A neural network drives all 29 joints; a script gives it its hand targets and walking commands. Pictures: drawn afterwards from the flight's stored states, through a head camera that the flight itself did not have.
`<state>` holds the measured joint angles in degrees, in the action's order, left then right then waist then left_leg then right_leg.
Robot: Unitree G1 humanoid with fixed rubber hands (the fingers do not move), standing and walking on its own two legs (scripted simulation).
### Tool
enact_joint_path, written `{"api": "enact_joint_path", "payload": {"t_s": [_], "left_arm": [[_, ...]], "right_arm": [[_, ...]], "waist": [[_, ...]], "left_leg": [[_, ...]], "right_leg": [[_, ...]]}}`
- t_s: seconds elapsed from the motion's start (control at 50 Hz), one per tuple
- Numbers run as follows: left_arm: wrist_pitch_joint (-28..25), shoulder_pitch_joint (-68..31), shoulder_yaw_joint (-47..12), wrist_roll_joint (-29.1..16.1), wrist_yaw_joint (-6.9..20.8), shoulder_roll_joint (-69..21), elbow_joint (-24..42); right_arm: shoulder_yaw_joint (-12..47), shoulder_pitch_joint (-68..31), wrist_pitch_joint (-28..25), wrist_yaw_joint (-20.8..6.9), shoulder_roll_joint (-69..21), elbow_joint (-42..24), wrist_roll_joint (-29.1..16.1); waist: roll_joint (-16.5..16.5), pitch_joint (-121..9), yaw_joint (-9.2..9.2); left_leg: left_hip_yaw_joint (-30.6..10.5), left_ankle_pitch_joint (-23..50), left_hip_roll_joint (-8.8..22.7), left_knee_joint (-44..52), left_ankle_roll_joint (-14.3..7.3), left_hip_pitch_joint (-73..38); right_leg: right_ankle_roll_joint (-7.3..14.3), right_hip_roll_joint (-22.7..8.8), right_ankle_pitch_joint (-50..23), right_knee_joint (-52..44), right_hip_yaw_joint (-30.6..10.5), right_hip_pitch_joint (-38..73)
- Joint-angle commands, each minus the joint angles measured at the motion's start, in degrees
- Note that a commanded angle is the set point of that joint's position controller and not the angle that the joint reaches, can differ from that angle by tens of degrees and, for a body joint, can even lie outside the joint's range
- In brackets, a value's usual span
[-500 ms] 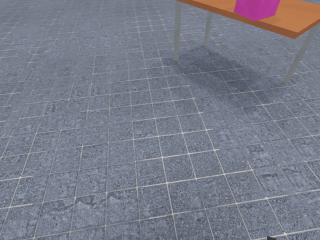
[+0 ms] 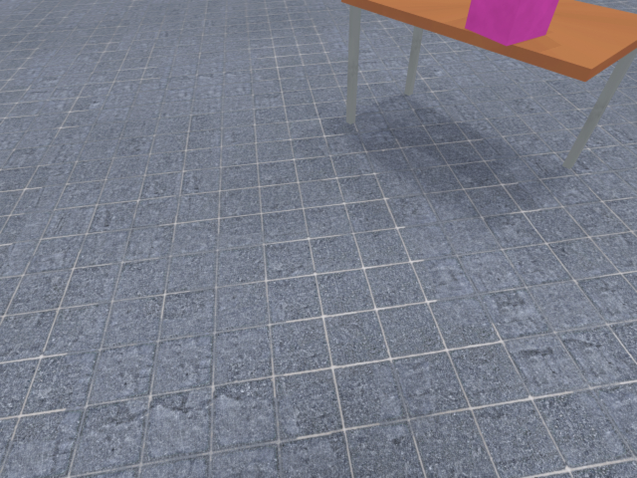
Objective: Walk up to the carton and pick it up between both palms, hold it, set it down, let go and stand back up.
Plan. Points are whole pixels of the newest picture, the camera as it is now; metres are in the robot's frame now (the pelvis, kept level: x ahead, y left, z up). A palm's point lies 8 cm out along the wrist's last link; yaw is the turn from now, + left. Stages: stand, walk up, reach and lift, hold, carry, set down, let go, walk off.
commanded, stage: stand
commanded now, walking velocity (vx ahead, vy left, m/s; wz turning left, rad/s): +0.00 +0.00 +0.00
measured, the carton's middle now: out of the picture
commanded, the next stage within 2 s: none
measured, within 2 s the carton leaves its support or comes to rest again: neither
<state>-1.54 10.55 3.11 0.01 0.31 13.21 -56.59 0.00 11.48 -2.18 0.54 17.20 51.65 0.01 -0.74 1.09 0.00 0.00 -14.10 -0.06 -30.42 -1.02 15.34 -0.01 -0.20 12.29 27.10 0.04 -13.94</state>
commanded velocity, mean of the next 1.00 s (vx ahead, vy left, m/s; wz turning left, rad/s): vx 0.00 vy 0.00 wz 0.00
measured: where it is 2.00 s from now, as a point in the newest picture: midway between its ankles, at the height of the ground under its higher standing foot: outside the picture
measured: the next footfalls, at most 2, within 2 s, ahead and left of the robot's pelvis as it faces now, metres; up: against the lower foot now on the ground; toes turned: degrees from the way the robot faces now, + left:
none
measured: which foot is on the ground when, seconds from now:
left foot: down 0.00-1.00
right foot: down 0.00-1.00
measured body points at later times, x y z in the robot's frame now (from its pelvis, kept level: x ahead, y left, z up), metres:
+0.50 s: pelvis +0.01 +0.00 +0.00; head +0.01 +0.00 +0.45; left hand +0.08 +0.26 -0.14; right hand +0.10 -0.28 -0.12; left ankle +0.02 +0.10 -0.74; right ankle +0.03 -0.13 -0.74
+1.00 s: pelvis +0.01 +0.00 +0.00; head +0.01 +0.00 +0.45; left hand +0.08 +0.26 -0.14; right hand +0.10 -0.28 -0.12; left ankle +0.02 +0.10 -0.74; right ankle +0.03 -0.14 -0.74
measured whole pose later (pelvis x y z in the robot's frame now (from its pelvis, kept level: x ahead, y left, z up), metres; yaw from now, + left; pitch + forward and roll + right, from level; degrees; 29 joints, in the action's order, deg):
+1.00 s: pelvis +0.01 +0.00 +0.00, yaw +0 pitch -1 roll -1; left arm -1.5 10.1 3.1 0.0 0.3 13.3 -59.1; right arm 0.0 11.5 -2.2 0.5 17.2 53.5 0.0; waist -1.0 1.1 0.0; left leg 0.0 -13.5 0.0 -28.0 -1.0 13.8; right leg -0.1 -0.2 11.9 25.2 0.0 -12.6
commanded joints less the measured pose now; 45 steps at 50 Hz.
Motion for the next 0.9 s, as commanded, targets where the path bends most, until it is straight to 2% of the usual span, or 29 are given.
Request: {"api": "enact_joint_path", "payload": {"t_s": [0.0, 0.02, 0.04, 0.1, 0.12, 0.18, 0.22, 0.26, 0.3, 0.32, 0.34, 0.36, 0.4, 0.44, 0.46, 0.52, 0.54, 0.58, 0.6, 0.64, 0.66, 0.68, 0.7, 0.72, 0.74, 0.76, 0.78, 0.82, 0.88], "left_arm": [[-0.9, -3.8, 1.5, 0.8, -0.4, 16.0, 1.1], [-0.9, -4.8, 1.7, 1.5, -0.6, 15.8, 0.7], [-1.2, -2.7, 2.0, 1.1, -0.4, 16.0, 0.9], [-1.0, -4.1, 1.5, 0.9, -0.6, 14.8, 1.0], [-1.0, -3.3, 0.7, 0.5, -0.2, 13.8, 1.0], [-0.9, -3.2, 1.6, 1.2, -0.5, 16.6, -0.3], [-1.0, -3.1, 1.7, 1.2, 0.0, 15.5, 0.0], [-1.5, -3.5, 1.0, 0.7, 0.1, 14.5, 0.8], [-0.9, -5.2, 0.8, 0.7, -0.1, 14.3, 0.1], [-0.9, -3.5, 0.8, 0.9, -0.5, 13.7, -0.4], [-1.3, -3.4, 1.7, 0.8, -0.8, 15.9, -0.5], [-1.3, -4.1, 1.8, 1.3, -0.4, 14.9, -0.4], [-1.0, -3.8, 1.8, 1.1, -0.4, 15.1, -0.6], [-1.1, -4.6, 1.3, 1.2, -0.6, 14.2, 0.0], [-0.9, -3.7, 1.6, 0.5, -0.9, 15.6, -0.5], [-0.6, -3.1, 1.3, 0.6, -0.3, 15.1, -0.2], [-0.4, -3.9, 1.9, 0.5, -0.6, 16.4, -0.5], [-0.6, -2.5, 1.2, 0.9, -0.4, 15.3, -0.3], [-0.7, -5.3, 1.3, 1.1, -0.2, 16.0, -0.3], [-0.6, -3.5, 0.7, 0.5, -0.2, 14.0, -0.1], [-0.5, -6.2, 1.4, 1.1, -0.2, 15.6, 0.5], [-0.5, -3.7, 0.8, 0.5, -0.5, 14.6, 0.3], [-1.0, -3.0, 1.0, 1.2, -0.6, 15.6, -0.5], [-0.9, -2.5, 1.6, 0.7, -0.3, 15.6, -1.8], [-0.8, -3.6, 1.7, 0.8, -0.1, 15.6, -0.8], [-0.3, -2.8, 1.8, 0.4, -0.3, 16.0, -1.4], [-0.5, -3.3, 0.9, 0.4, -0.2, 14.3, -0.4], [-0.5, -2.5, 0.7, 1.3, -0.5, 14.5, -1.1], [-0.6, -3.8, 1.5, 0.6, -0.3, 15.3, -1.2]], "right_arm": [[-2.2, -4.7, -1.1, 0.5, 12.1, 1.1, 0.8], [-2.6, -6.1, -1.4, 0.4, 12.7, 0.2, 0.8], [-2.7, -4.0, -1.4, 0.7, 13.3, 1.2, 1.1], [-2.7, -4.1, -1.0, 0.6, 13.6, 1.1, 1.0], [-2.6, -4.3, -1.1, 0.2, 14.3, 1.1, 1.1], [-1.3, -2.5, -1.2, 0.3, 11.3, 1.5, 1.1], [-2.3, -5.8, -1.0, 0.5, 13.2, 1.6, 0.9], [-1.6, -2.7, -1.0, 0.5, 11.6, 2.2, 0.4], [-2.5, -2.0, -1.2, 1.0, 13.5, 1.8, 0.3], [-2.7, -4.5, -1.3, 0.7, 13.7, 1.8, 0.4], [-2.0, -2.3, -1.3, 0.4, 12.2, 1.9, 0.4], [-2.2, -4.8, -1.2, 0.5, 12.9, 1.7, 0.7], [-2.1, -4.6, -1.2, 0.5, 11.8, 1.6, 1.2], [-2.2, -3.7, -1.4, 0.7, 13.1, 2.2, 1.0], [-2.3, -4.2, -1.5, 0.4, 13.2, 1.6, 0.8], [-2.3, -2.8, -1.6, 0.3, 12.9, 2.0, 0.7], [-2.2, -4.5, -1.4, 0.6, 11.9, 1.9, 1.1], [-2.2, -3.2, -1.5, 0.3, 13.2, 1.8, 0.9], [-2.2, -3.7, -1.2, 0.4, 12.9, 2.7, 1.0], [-2.2, -2.8, -1.2, 0.8, 12.9, 2.5, 1.0], [-2.4, -2.4, -1.1, 0.5, 13.9, 2.8, 0.9], [-2.3, -1.8, -0.9, 0.9, 13.2, 3.0, 1.0], [-1.5, -1.9, -1.6, 0.1, 11.2, 1.8, 0.7], [-1.9, -3.4, -1.8, 0.2, 11.3, 2.4, 1.0], [-2.4, -3.5, -1.4, 0.1, 12.7, 2.4, 0.6], [-2.0, -2.6, -1.1, 0.5, 12.2, 3.6, 0.8], [-2.7, -3.9, -1.1, 0.6, 14.6, 2.9, 0.7], [-1.6, -3.6, -1.2, 0.3, 11.4, 1.6, 0.6], [-2.2, -2.1, -1.4, 0.3, 12.4, 2.7, 0.5]], "waist": [[-1.6, -0.9, -0.78], [-1.3, -1.0, 0.06], [-1.9, 0.2, -0.65], [2.3, 1.6, -0.4], [-2.7, -0.1, -0.61], [-0.8, 0.1, 0.37], [-3.1, -1.1, -1.53], [0.6, -3.3, -0.64], [0.5, -0.3, 1.12], [1.2, -0.7, -0.08], [-2.0, -0.3, -0.33], [0.2, -3.0, -0.7], [-3.0, -0.9, -0.82], [0.1, -0.6, 0.1], [-2.8, -1.7, -0.35], [-3.1, -2.5, -0.67], [-1.2, -2.1, -0.83], [-4.0, 0.1, -0.63], [-0.9, -0.3, 0.02], [-1.3, 1.0, -0.35], [-2.5, -1.1, 0.75], [-2.8, 0.0, -0.12], [0.0, -1.4, 0.75], [0.4, 0.0, -0.28], [0.4, -0.3, 0.35], [-1.0, -3.4, -1.51], [-0.4, 1.8, -0.76], [1.5, 1.5, 0.21], [-1.1, -0.8, -0.5]], "left_leg": [[-8.7, 3.6, 8.0, 13.0, -1.1, -1.8], [-8.2, 2.8, 7.8, 12.3, -1.3, -1.6], [-8.1, 2.1, 7.3, 13.2, -1.0, -0.5], [-7.9, 1.7, 7.3, 13.2, -1.1, -0.6], [-7.0, -1.6, 6.7, 12.6, -0.8, -0.8], [-8.6, -0.1, 7.5, 13.2, -1.3, -0.4], [-7.3, 1.6, 7.0, 13.4, -0.9, -2.2], [-7.4, 5.9, 7.4, 12.4, -0.9, -3.3], [-6.9, 9.3, 7.1, 11.9, -0.7, -3.1], [-7.0, 10.9, 7.2, 11.8, -0.3, -4.6], [-7.2, 8.8, 7.3, 11.9, -0.6, -3.1], [-8.4, 7.3, 7.6, 12.5, -0.6, -4.0], [-8.2, 6.2, 7.5, 13.9, -0.9, -2.6], [-7.4, 7.0, 7.2, 13.9, -0.9, -3.4], [-8.1, 9.4, 7.6, 13.3, -1.4, -3.6], [-7.4, 9.3, 7.7, 13.0, -1.0, -4.4], [-7.6, 9.5, 7.7, 13.2, -0.8, -4.4], [-7.0, 4.1, 7.4, 13.5, -0.3, -2.5], [-7.9, 3.7, 7.4, 14.3, -0.4, -1.7], [-7.3, 1.8, 8.0, 13.6, -0.5, -1.5], [-6.8, 3.3, 7.1, 13.9, -0.5, -1.6], [-7.5, 3.7, 7.5, 13.9, -0.9, -1.9], [-7.8, 3.6, 7.8, 13.7, -0.6, -3.1], [-8.3, 3.5, 8.1, 12.8, -1.1, -1.9], [-8.4, 3.2, 7.9, 13.9, -0.8, -2.0], [-7.7, 2.0, 7.2, 13.7, -0.8, -1.7], [-8.9, -1.5, 7.6, 15.0, -0.9, 1.5], [-8.6, 2.3, 7.6, 14.4, -0.9, -0.4], [-7.5, 5.3, 7.7, 12.9, -0.3, -2.1]], "right_leg": [[2.5, -5.7, -1.9, -5.3, -5.1, 3.7], [2.5, -5.4, -4.9, -6.3, -5.4, 4.1], [2.0, -5.9, -3.1, -6.8, -5.6, 4.2], [2.1, -5.3, 0.0, -7.0, -5.1, 1.5], [1.5, -5.7, -1.7, -7.4, -5.3, 3.6], [2.0, -5.5, -1.6, -6.8, -5.2, 4.3], [1.4, -5.6, -2.2, -6.5, -4.6, 4.6], [1.6, -5.4, -5.8, -7.1, -4.7, 5.9], [1.3, -6.2, -6.8, -6.9, -4.6, 3.9], [1.6, -5.7, -7.1, -6.8, -3.6, 3.0], [2.0, -6.1, -5.8, -6.9, -5.3, 4.1], [1.9, -5.1, -4.1, -5.0, -3.1, 5.1], [2.1, -6.0, -4.9, -6.0, -5.1, 6.2], [2.0, -5.8, -6.2, -6.4, -4.9, 4.4], [1.8, -6.1, -7.6, -5.5, -4.5, 5.7], [2.0, -5.8, -5.5, -5.8, -4.5, 4.9], [1.8, -5.5, -4.1, -4.8, -4.1, 4.6], [1.6, -5.8, -4.9, -7.0, -4.8, 5.2], [1.3, -5.3, -4.2, -5.9, -3.9, 4.0], [2.2, -6.1, -4.1, -6.7, -5.2, 3.2], [2.4, -6.2, -5.4, -6.9, -6.1, 5.0], [2.3, -5.6, -5.6, -6.4, -5.2, 4.5], [1.8, -6.0, -4.5, -6.1, -4.9, 3.9], [1.9, -5.9, -3.2, -7.3, -4.8, 4.1], [1.7, -6.2, -2.0, -7.4, -4.6, 4.9], [1.7, -6.1, -2.5, -6.2, -4.8, 6.7], [1.9, -5.7, -2.7, -7.3, -4.7, 5.1], [2.2, -5.9, -3.8, -6.7, -4.6, 4.6], [1.8, -6.2, -2.4, -7.3, -5.4, 4.4]]}}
